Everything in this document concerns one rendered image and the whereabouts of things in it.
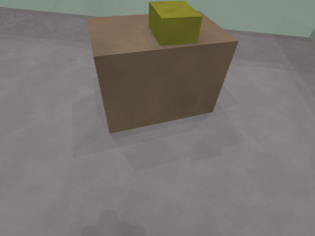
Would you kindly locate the carton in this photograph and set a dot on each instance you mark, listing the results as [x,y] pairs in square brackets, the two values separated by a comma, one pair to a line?
[174,22]

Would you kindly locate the pedestal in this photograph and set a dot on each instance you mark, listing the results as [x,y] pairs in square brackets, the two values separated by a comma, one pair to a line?
[143,83]

